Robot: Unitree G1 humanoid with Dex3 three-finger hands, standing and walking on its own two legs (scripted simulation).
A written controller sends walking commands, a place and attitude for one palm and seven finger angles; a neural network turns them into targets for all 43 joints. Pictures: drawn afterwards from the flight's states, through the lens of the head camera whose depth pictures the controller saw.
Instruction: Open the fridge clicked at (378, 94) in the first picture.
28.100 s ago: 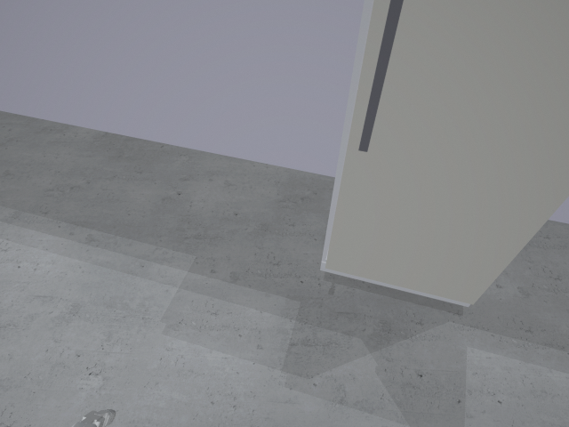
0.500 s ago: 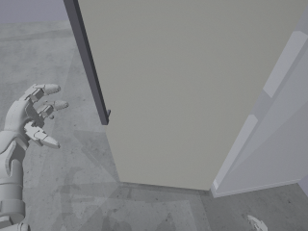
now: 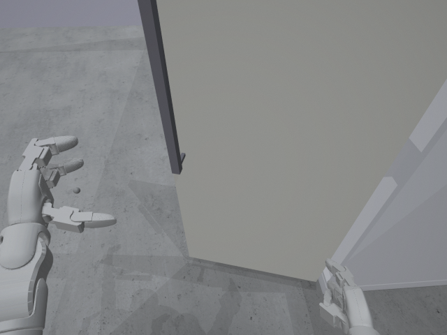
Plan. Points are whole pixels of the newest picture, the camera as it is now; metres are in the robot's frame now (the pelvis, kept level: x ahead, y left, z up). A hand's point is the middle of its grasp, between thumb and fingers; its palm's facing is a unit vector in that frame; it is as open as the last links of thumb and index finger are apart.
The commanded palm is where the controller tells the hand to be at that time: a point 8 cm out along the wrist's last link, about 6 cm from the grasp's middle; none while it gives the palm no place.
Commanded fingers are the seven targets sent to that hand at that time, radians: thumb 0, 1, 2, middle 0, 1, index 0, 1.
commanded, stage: draw the hand back to the body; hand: left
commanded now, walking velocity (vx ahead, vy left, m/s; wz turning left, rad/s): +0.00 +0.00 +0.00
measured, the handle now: (166, 81) +0.53 +0.19 +0.20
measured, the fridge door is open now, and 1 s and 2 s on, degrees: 74 74 74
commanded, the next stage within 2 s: step back with the hand held close in 0.92 s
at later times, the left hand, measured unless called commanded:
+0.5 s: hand (74, 220) +0.22 +0.25 +0.15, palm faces +0.45 -0.82 -0.35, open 9.2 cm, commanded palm +0.17 +0.28 +0.17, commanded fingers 0.00 0.86 0.88 -0.20 -0.32 -0.20 -0.32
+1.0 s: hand (61, 231) +0.20 +0.25 +0.15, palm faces +0.48 -0.81 -0.35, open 7.5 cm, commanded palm +0.15 +0.29 +0.17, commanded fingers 0.00 0.90 0.90 -0.20 -0.30 -0.20 -0.30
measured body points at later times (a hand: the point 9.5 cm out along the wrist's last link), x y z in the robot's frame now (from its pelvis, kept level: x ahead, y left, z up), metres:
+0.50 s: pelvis +0.02 -0.01 +0.00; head -0.01 -0.03 +0.45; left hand +0.19 +0.29 +0.17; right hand +0.20 -0.25 -0.08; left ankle +0.00 +0.13 -0.74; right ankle +0.02 -0.13 -0.74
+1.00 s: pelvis +0.01 -0.01 +0.00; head -0.02 -0.03 +0.45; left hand +0.17 +0.29 +0.17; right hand +0.19 -0.23 -0.08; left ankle +0.00 +0.13 -0.74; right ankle +0.02 -0.13 -0.74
